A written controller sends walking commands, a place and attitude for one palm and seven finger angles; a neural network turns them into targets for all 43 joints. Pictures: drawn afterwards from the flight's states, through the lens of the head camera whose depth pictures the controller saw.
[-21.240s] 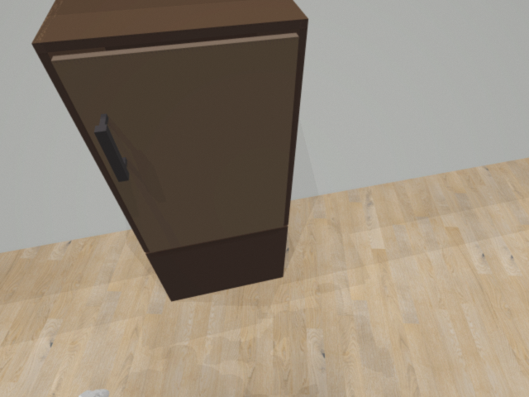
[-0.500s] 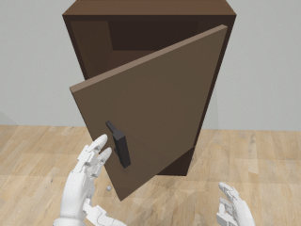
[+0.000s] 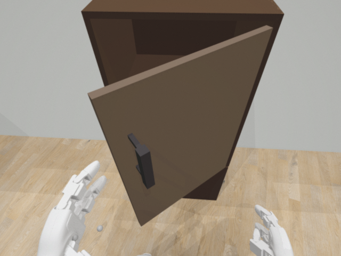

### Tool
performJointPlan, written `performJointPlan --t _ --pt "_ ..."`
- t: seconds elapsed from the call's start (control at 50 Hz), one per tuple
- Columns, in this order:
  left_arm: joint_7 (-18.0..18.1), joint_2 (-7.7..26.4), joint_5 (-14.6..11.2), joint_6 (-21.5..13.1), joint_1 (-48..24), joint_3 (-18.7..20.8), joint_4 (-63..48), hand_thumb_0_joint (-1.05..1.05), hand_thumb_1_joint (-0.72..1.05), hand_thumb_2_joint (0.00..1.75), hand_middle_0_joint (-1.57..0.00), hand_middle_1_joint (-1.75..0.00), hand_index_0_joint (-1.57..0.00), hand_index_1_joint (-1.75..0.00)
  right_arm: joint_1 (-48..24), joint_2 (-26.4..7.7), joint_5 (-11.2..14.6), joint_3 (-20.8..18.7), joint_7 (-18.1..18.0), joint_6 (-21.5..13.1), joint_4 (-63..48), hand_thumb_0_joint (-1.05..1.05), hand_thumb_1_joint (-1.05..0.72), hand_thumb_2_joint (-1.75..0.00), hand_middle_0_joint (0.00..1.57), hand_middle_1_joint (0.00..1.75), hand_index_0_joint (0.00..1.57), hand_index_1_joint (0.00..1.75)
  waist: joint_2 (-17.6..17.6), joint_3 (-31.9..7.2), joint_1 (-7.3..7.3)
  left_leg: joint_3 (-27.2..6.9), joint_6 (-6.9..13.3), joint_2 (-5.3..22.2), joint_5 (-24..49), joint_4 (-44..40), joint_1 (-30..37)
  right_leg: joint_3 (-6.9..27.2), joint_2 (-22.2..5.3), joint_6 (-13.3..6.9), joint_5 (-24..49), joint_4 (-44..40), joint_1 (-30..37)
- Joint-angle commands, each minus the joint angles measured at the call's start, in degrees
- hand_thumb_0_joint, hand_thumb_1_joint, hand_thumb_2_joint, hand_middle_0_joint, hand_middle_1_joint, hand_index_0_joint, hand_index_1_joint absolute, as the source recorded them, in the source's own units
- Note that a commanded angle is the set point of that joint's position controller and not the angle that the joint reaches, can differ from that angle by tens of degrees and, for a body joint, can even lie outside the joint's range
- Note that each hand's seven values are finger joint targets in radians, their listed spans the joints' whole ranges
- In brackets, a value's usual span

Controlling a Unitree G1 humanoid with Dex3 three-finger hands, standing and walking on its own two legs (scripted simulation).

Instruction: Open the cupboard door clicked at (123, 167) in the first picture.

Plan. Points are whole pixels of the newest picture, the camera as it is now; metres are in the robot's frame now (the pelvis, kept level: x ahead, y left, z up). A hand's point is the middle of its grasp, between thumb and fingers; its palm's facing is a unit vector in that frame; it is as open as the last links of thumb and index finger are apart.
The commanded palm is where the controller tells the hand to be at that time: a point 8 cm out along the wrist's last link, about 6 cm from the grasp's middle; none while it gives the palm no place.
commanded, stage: draw the hand back to the body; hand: left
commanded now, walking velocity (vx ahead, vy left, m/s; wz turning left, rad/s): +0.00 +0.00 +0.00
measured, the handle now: (141, 161) +0.29 +0.09 +0.11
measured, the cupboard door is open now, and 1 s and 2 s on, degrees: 39 39 39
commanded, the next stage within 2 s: step back with the hand held close in 1.60 s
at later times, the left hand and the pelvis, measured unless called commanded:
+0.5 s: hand (67, 218) +0.16 +0.18 +0.14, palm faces -0.01 -1.00 -0.07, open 16.3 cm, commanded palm +0.13 +0.24 +0.16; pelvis +0.00 +0.02 +0.01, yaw +0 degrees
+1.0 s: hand (20, 181) +0.20 +0.25 +0.19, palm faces +0.33 -0.86 -0.38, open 11.8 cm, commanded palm +0.15 +0.30 +0.21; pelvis +0.01 +0.02 +0.05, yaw -1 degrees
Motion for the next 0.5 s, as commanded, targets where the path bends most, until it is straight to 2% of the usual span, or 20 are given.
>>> performJointPlan --t 0.0,0.02,0.04,0.1,0.14,0.18,0.22,0.26,0.3,0.34,0.36,0.4,0.48 --pt "0.32 2.92 0.1 -3.99 -2.07 0.58 -13.02 0.0 -0.5 0.3 -0.15 -0.3 -0.15 -0.3 -4.79 -5.71 -0.11 -2.49 -0.27 -3.83 -10.76 0.0 -0.9 -0.9 0.2 0.3 0.2 0.3 -3.08 -2.81 -1.21 1.01 2.63 -1.7 10.04 -6.99 5.33 0.96 0.9 0.96 14.24 -9.57 -1.12" --pt "0.73 4.49 0.23 -3.99 -3.47 1.78 -14.83 0.0 -0.5 0.3 -0.15 -0.3 -0.15 -0.3 -4.73 -5.82 -0.17 -2.47 -0.37 -3.89 -10.93 0.0 -0.9 -0.9 0.2 0.3 0.2 0.3 -2.85 -4.16 -1.0 0.95 2.7 -1.71 9.93 -7.03 5.61 1.11 0.84 0.86 13.69 -9.62 -0.74" --pt "1.4 6.41 0.66 -3.58 -2.74 3.96 -14.77 0.0 -0.5 0.3 -0.15 -0.3 -0.15 -0.3 -4.79 -5.68 -0.16 -2.63 -0.49 -3.66 -10.58 0.0 -0.9 -0.9 0.2 0.3 0.2 0.3 -2.58 -4.93 -0.21 1.06 2.69 -1.59 10.25 -7.21 5.82 1.29 0.95 0.66 13.62 -9.69 0.23" --pt "1.9 5.3 0.48 -1.95 -1.98 3.56 -16.51 0.0 -0.5 0.3 -0.15 -0.3 -0.15 -0.3 -5.24 -5.17 0.34 -2.03 -0.38 -3.32 -11.33 0.0 -0.9 -0.9 0.2 0.3 0.2 0.3 -0.27 -4.87 0.16 1.01 2.61 -1.47 10.42 -8.75 7.15 0.2 1.16 0.48 13.68 -9.63 0.59" --pt "2.1 6.47 0.0 -0.33 -1.48 5.54 -16.02 0.0 -0.5 0.3 -0.15 -0.3 -0.15 -0.3 -5.63 -5.27 0.45 -1.92 -0.5 -3.17 -10.93 0.0 -0.9 -0.9 0.2 0.3 0.2 0.3 -1.35 -4.77 0.58 0.63 2.59 -1.32 10.83 -9.54 7.25 -0.14 1.4 0.36 14.1 -10.04 1.96" --pt "1.49 5.66 -1.04 1.21 -0.24 5.46 -16.49 0.0 -0.5 0.3 -0.15 -0.3 -0.15 -0.3 -6.13 -5.23 0.77 -1.67 -0.57 -3.22 -11.11 0.0 -0.9 -0.9 0.2 0.3 0.2 0.3 -1.23 -3.88 0.67 0.82 2.51 -1.29 10.75 -10.21 7.49 -0.41 1.38 0.57 14.42 -10.7 2.37" --pt "0.86 5.79 -1.35 2.43 -1.28 5.37 -17.71 0.0 -0.5 0.3 -0.15 -0.3 -0.15 -0.3 -6.04 -5.58 0.92 -1.41 -0.6 -3.44 -11.0 0.0 -0.9 -0.9 0.2 0.3 0.2 0.3 -0.18 -3.26 0.3 0.57 2.42 -1.16 11.08 -10.98 8.64 -0.83 1.5 0.59 14.76 -11.07 2.11" --pt "0.64 6.07 -1.73 3.76 -2.32 5.79 -17.03 0.0 -0.5 0.3 -0.15 -0.3 -0.15 -0.3 -6.32 -5.74 0.96 -1.16 -0.73 -3.78 -10.71 0.0 -0.9 -0.9 0.2 0.3 0.2 0.3 -1.0 -1.31 -0.01 0.25 2.47 -1.12 9.76 -11.7 8.47 -0.92 1.54 0.68 13.42 -12.07 1.98" --pt "0.48 7.17 -2.01 4.57 -3.9 6.9 -18.26 0.0 -0.5 0.3 -0.15 -0.3 -0.15 -0.3 -6.21 -6.04 0.92 -0.94 -0.92 -4.26 -10.55 0.0 -0.9 -0.9 0.2 0.3 0.2 0.3 -0.24 -1.2 0.02 -0.03 2.48 -1.09 8.65 -12.42 9.03 -0.96 1.56 0.6 11.93 -12.71 1.93" --pt "0.38 8.77 -2.38 5.32 -3.62 9.54 -17.48 0.0 -0.5 0.3 -0.15 -0.3 -0.15 -0.3 -6.38 -6.14 0.87 -1.1 -1.14 -4.65 -9.85 0.0 -0.9 -0.9 0.2 0.3 0.2 0.3 -1.99 -1.54 0.54 0.04 2.57 -1.1 9.54 -12.5 9.34 -0.89 1.66 0.56 12.74 -13.37 3.29" --pt "0.18 8.81 -2.82 5.51 -3.52 10.15 -17.98 0.0 -0.5 0.3 -0.15 -0.3 -0.15 -0.3 -6.37 -6.13 1.01 -1.01 -1.13 -4.78 -9.83 0.0 -0.9 -0.9 0.2 0.3 0.2 0.3 -0.82 -1.99 0.71 0.23 2.46 -1.17 9.73 -12.79 9.64 -0.81 1.53 0.55 12.84 -13.57 3.63" --pt "-0.54 9.09 -3.59 5.86 -4.19 11.06 -18.28 0.0 -0.5 0.3 -0.15 -0.3 -0.15 -0.3 -6.38 -6.23 1.2 -0.95 -1.19 -5.27 -9.24 0.0 -0.9 -0.9 0.2 0.3 0.2 0.3 -0.95 -1.88 0.63 0.19 2.39 -1.16 10.88 -13.14 10.73 -1.0 1.65 0.53 14.18 -13.9 4.1" --pt "-1.69 9.9 -4.75 7.25 -6.3 12.41 -18.74 0.0 -0.36 0.36 -0.16 -0.3 -0.16 -0.3 -6.8 -6.61 1.42 -0.6 -1.27 -6.44 -8.43 0.0 -0.9 -0.9 0.2 0.3 0.2 0.3 0.55 -1.38 0.82 -0.07 2.28 -1.14 10.53 -14.53 11.81 -1.32 1.65 0.52 13.85 -14.97 4.97"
